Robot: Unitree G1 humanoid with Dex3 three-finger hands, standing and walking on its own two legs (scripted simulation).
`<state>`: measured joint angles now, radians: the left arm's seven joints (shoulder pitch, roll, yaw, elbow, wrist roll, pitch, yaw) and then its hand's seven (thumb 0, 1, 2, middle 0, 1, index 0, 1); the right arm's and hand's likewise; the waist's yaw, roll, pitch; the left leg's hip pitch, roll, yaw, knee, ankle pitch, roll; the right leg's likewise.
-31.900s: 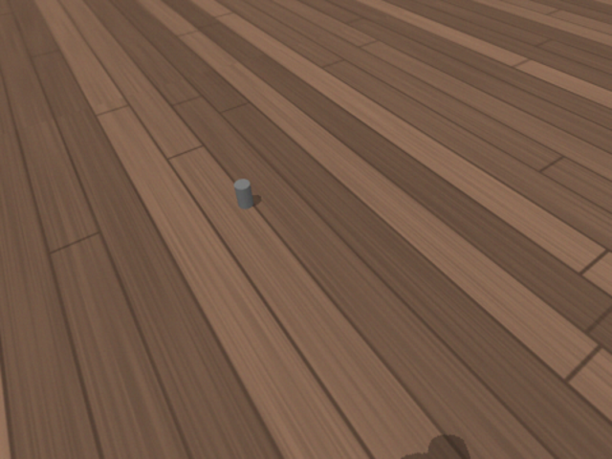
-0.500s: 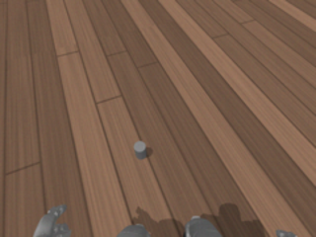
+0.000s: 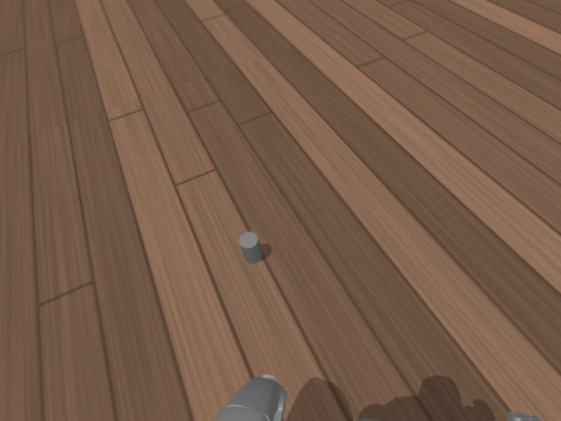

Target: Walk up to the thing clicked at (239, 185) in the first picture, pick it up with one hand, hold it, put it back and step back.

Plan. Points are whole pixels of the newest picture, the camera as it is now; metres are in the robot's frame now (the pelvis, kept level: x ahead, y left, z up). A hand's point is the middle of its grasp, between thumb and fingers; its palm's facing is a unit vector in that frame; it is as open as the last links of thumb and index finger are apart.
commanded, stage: step back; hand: left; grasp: from the side
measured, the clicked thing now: (250, 248) +0.76 +0.23 -0.70
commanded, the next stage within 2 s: stand in 1.66 s
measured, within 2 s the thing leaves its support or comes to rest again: neither
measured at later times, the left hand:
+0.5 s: hand out of the picture -0.08 +0.26 -0.16, palm faces +0.01 -0.92 -0.39, open 7.3 cm
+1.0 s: hand out of the picture -0.18 +0.26 -0.14, palm faces +0.05 -0.92 -0.39, open 7.4 cm
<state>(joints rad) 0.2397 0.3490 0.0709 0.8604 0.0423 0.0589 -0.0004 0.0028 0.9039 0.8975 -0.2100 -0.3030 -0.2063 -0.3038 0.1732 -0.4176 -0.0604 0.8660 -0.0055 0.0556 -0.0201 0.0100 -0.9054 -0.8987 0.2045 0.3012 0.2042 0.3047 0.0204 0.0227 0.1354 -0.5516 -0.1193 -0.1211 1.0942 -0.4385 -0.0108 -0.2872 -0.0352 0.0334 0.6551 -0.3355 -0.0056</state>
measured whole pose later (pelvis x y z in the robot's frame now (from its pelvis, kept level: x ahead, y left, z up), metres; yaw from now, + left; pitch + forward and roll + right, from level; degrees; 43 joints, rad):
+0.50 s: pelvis -0.17 -0.01 -0.01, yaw +0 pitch -2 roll -1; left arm 0.16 0.39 0.07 0.86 0.02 0.05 0.00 0.00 0.91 0.90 -0.21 -0.30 -0.20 -0.30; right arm 0.09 -0.39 -0.04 0.83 -0.04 0.02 -0.01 0.01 -0.90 -0.90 0.21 0.30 0.21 0.31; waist 0.02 -0.01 0.15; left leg -0.43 0.05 0.03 0.66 -0.20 0.01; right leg -0.25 0.01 0.05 0.76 -0.48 0.00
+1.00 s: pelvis -0.23 -0.02 +0.00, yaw +3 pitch -2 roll +1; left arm 0.21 0.40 0.07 0.99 0.02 0.00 -0.01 0.00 0.91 0.90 -0.21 -0.30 -0.20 -0.30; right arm 0.22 -0.34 -0.04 0.99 -0.03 -0.01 0.02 0.01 -0.90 -0.90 0.21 0.30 0.21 0.31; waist 0.00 -0.01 0.06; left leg -0.26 -0.01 -0.02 0.57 -0.27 0.00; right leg -0.25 -0.02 0.00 0.61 -0.37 -0.02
